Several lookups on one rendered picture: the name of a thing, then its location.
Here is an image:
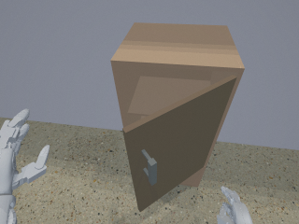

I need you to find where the cupboard door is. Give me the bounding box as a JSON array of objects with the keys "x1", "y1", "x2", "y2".
[{"x1": 122, "y1": 75, "x2": 237, "y2": 212}]

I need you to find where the handle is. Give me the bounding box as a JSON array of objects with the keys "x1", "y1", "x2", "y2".
[{"x1": 141, "y1": 149, "x2": 157, "y2": 186}]

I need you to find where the left robot hand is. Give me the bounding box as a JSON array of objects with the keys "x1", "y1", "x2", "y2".
[{"x1": 0, "y1": 108, "x2": 50, "y2": 194}]

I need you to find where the left robot forearm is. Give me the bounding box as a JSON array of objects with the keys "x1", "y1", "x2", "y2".
[{"x1": 0, "y1": 193, "x2": 18, "y2": 224}]

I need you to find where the right robot hand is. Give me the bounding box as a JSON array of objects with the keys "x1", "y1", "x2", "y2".
[{"x1": 217, "y1": 186, "x2": 253, "y2": 224}]

